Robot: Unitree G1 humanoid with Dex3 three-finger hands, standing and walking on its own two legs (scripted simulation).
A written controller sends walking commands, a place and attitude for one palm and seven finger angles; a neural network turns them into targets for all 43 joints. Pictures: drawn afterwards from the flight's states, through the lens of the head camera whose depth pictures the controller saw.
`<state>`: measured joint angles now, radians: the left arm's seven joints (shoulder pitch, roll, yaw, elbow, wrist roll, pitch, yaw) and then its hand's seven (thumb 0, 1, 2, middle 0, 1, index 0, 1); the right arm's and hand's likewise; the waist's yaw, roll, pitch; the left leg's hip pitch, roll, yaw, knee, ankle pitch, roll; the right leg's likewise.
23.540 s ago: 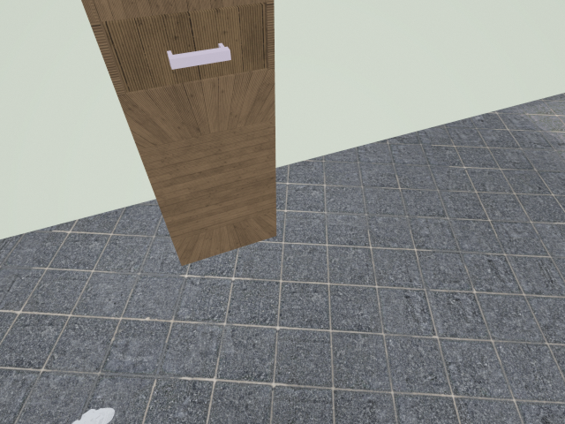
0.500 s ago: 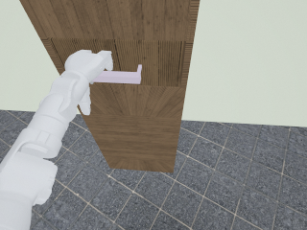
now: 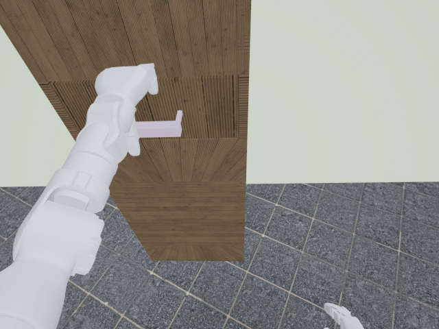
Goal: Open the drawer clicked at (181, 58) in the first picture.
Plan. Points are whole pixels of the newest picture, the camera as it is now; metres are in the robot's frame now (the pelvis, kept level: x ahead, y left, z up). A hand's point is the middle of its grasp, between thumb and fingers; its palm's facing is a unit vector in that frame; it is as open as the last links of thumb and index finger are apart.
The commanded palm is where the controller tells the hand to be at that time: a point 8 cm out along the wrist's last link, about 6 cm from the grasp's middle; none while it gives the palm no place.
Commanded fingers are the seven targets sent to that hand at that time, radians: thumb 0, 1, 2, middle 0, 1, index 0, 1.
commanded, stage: move the hooked fingers above the handle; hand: left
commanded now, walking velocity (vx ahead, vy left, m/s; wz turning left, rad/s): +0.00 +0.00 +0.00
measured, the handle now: (148, 122) +0.52 +0.15 +0.11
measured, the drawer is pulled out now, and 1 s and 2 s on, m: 0.00 0.00 0.00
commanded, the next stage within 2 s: lift the fingers back up to retry in 1.62 s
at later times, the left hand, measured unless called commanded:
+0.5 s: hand (150, 98) +0.48 +0.12 +0.19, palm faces +0.12 -0.05 -0.99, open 13.3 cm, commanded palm +0.46 +0.19 +0.22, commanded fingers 0.00 -0.50 0.30 -0.30 -1.20 -0.30 -1.20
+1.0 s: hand (143, 119) +0.45 +0.13 +0.17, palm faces +0.08 -0.07 -0.99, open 13.8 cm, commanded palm +0.46 +0.18 +0.23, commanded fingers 0.00 -0.50 0.30 -0.30 -1.20 -0.30 -1.20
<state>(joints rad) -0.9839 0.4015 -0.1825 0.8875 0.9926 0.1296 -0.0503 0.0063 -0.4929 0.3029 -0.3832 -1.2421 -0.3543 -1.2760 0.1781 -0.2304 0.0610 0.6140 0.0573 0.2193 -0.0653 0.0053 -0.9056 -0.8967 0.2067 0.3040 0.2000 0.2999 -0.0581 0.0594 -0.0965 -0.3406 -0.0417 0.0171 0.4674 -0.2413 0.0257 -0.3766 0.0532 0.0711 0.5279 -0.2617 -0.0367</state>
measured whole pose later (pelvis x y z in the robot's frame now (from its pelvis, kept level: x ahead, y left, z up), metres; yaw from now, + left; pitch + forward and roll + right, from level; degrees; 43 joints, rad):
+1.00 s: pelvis +0.01 +0.01 +0.00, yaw +4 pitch +7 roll +0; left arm -0.90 0.41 -0.33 0.63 0.86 -0.11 0.00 0.00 -0.49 0.30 -0.32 -1.21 -0.33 -1.20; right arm 0.26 -0.30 -0.04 0.71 0.05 0.13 -0.05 0.01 -0.91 -0.90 0.20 0.30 0.19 0.30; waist -0.01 0.05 -0.06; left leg -0.37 -0.06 -0.05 0.52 -0.26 0.03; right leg -0.36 0.03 0.00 0.53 -0.28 -0.03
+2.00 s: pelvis +0.00 +0.01 +0.00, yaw +0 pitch +7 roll +1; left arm -1.01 0.36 -0.19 0.91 0.98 0.16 -0.02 0.01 -0.49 0.30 -0.38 -1.25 -0.38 -1.29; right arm 0.18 -0.22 0.06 0.66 0.05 0.22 -0.04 0.01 -0.91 -0.90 0.21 0.30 0.20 0.30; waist -0.06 0.07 -0.11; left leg -0.35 -0.05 0.02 0.47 -0.24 0.03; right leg -0.38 0.05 0.07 0.53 -0.26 -0.03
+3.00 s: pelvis +0.00 +0.00 +0.00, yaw +3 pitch +7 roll +0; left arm -0.89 0.44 -0.30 0.69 0.91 -0.05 -0.06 0.00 -0.49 0.30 -0.32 -1.21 -0.33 -1.21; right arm 0.29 -0.29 -0.05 0.67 0.05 0.14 -0.06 0.01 -0.91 -0.90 0.20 0.30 0.20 0.30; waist -0.02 0.05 -0.07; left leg -0.37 -0.05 -0.04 0.52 -0.26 0.02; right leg -0.37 0.04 0.01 0.53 -0.28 -0.04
